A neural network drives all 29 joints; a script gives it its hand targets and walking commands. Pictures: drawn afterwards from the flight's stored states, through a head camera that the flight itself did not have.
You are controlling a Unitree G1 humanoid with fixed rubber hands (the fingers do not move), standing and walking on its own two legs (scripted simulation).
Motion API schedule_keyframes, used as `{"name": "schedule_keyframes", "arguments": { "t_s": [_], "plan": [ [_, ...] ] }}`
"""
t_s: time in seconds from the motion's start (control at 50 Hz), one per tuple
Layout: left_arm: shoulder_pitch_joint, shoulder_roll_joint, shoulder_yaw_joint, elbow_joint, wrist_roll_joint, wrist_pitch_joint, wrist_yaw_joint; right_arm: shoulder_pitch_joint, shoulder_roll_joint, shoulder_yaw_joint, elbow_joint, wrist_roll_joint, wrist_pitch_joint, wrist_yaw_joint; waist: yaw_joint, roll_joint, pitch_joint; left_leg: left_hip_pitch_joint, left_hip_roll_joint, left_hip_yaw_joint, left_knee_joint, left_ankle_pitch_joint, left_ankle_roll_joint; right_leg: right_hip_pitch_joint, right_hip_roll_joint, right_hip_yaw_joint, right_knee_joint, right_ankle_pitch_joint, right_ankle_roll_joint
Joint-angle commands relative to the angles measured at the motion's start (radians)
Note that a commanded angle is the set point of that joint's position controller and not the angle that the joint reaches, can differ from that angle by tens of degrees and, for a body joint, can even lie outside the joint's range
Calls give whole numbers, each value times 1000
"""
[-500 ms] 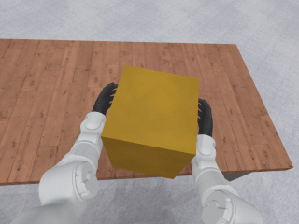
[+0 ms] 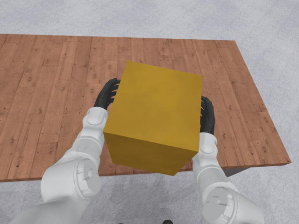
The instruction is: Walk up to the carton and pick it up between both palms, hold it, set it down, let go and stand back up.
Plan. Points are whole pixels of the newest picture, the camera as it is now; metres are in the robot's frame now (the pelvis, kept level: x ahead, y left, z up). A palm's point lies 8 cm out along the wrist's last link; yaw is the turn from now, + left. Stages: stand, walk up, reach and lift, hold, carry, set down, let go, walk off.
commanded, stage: reach and lift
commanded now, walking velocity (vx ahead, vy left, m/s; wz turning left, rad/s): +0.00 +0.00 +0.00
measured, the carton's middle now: (152, 123) +0.39 -0.01 -0.03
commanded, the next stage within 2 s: none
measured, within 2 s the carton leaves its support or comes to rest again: leaves its support in 1.02 s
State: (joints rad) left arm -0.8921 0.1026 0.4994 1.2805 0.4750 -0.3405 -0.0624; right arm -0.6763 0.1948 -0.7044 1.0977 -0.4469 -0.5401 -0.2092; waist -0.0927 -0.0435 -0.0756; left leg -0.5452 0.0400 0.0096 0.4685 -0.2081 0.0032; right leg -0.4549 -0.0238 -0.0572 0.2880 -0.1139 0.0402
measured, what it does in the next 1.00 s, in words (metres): stands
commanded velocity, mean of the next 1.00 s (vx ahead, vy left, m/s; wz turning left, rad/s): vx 0.00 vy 0.00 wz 0.00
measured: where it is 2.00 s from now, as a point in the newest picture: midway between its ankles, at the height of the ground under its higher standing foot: outside the picture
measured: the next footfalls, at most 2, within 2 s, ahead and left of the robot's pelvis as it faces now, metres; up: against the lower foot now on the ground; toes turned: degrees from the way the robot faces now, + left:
none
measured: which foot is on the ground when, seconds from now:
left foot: down 0.00-1.00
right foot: down 0.00-1.00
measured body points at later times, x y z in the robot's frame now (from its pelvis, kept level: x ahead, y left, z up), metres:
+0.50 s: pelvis +0.00 -0.01 +0.00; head +0.10 +0.03 +0.44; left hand +0.45 +0.13 +0.01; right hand +0.37 -0.16 +0.01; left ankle -0.01 +0.11 -0.74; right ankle +0.00 -0.15 -0.74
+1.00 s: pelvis -0.02 +0.00 +0.00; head +0.07 +0.03 +0.44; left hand +0.42 +0.13 +0.01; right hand +0.36 -0.15 +0.01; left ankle -0.01 +0.11 -0.74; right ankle +0.00 -0.15 -0.74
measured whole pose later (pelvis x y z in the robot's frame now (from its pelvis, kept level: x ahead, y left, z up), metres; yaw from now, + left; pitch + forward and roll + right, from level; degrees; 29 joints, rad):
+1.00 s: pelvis -0.02 +0.00 +0.00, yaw +0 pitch +18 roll -3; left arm -0.89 0.14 0.28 1.41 0.25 -0.45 0.03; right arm -0.68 0.11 -0.47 1.24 -0.25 -0.62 -0.25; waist -0.07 -0.02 -0.14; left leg -0.60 0.04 0.01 0.45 -0.17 0.00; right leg -0.51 -0.02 -0.06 0.27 -0.08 0.03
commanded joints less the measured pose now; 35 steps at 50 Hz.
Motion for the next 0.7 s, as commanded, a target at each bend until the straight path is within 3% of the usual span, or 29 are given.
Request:
{"name": "schedule_keyframes", "arguments": {
  "t_s": [0.0, 0.02, 0.04, 0.06, 0.1, 0.12, 0.16, 0.2, 0.26, 0.34, 0.36, 0.38, 0.4, 0.42, 0.5, 0.54, 0.62, 0.68],
  "plan": [
    [-398, -615, -188, 85, 63, -33, -78, -419, 533, 292, 82, -132, -55, 122, -9, 168, -504, 343, -15, 75, 13, 428, -90, 150, 64, -86, 29, 238, -45],
    [-382, -614, -187, 80, 66, -37, -77, -411, 531, 286, 76, -129, -59, 122, -16, 152, -528, 340, -20, 77, 20, 434, -86, 166, 61, -90, 35, 284, -46],
    [-380, -620, -181, 77, 72, -42, -77, -419, 547, 298, 86, -116, -61, 122, 1, 160, -529, 346, -17, 76, 21, 481, -87, 184, 63, -81, 47, 322, -43],
    [-386, -623, -182, 90, 69, -42, -82, -412, 542, 285, 109, -129, -61, 119, -24, 140, -507, 338, -24, 76, 23, 485, -88, 191, 62, -78, 36, 328, -38],
    [-372, -640, -206, 53, 57, -45, -81, -420, 530, 303, 90, -113, -76, 120, -15, 184, -544, 377, -21, 60, 21, 567, -104, 186, 66, -86, 26, 336, -47],
    [-368, -644, -208, 50, 48, -52, -80, -422, 534, 319, 98, -97, -82, 119, -11, 173, -564, 404, -20, 65, 33, 589, -106, 195, 62, -82, 32, 370, -42],
    [-384, -644, -214, 62, 48, -68, -75, -425, 540, 345, 90, -97, -96, 118, -14, 140, -574, 367, -27, 68, 25, 540, -95, 212, 61, -71, 33, 401, -43],
    [-393, -637, -218, 93, 47, -80, -74, -442, 555, 370, 93, -85, -109, 111, 7, 128, -551, 328, -28, 75, 18, 518, -88, 224, 64, -66, 50, 412, -32],
    [-412, -623, -227, 101, 34, -73, -85, -421, 544, 368, 113, -90, -103, 103, -11, 140, -507, 305, -35, 65, 4, 458, -82, 233, 45, -61, 42, 406, -30],
    [-428, -636, -257, 63, 10, -97, -80, -464, 541, 388, 106, -84, -121, 105, -11, 133, -591, 347, -28, 67, 2, 487, -88, 199, 59, -75, 31, 385, -41],
    [-441, -627, -257, 74, 15, -104, -74, -474, 534, 402, 103, -66, -129, 105, 18, 149, -616, 341, -31, 67, 16, 495, -92, 215, 57, -67, 51, 404, -36],
    [-454, -639, -251, 104, 14, -105, -76, -479, 530, 394, 131, -84, -132, 101, -3, 137, -601, 324, -36, 67, 14, 477, -96, 201, 58, -71, 43, 393, -36],
    [-448, -639, -246, 101, 15, -107, -79, -474, 534, 389, 140, -80, -133, 101, 8, 141, -594, 331, -33, 65, 14, 455, -91, 193, 50, -66, 42, 381, -34],
    [-450, -647, -259, 90, 17, -109, -78, -488, 534, 389, 135, -81, -138, 105, -2, 168, -608, 329, -28, 63, 5, 458, -89, 192, 51, -68, 37, 361, -39],
    [-456, -681, -297, 54, 0, -150, -72, -499, 543, 433, 134, -70, -178, 105, 15, 166, -668, 368, -31, 60, 27, 579, -101, 226, 66, -72, 48, 462, -42],
    [-473, -657, -290, 112, 4, -141, -79, -503, 517, 426, 190, -78, -173, 104, 3, 145, -610, 355, -36, 67, 5, 524, -96, 228, 59, -68, 29, 442, -43],
    [-475, -662, -305, 99, -11, -136, -78, -534, 503, 418, 176, -65, -169, 106, 11, 133, -588, 331, -40, 67, -11, 443, -94, 228, 56, -65, 8, 352, -44],
    [-506, -648, -326, 85, -41, -155, -70, -576, 521, 450, 138, -41, -169, 109, 11, 134, -644, 324, -41, 71, -4, 400, -80, 221, 57, -60, 24, 355, -42]
  ]
}}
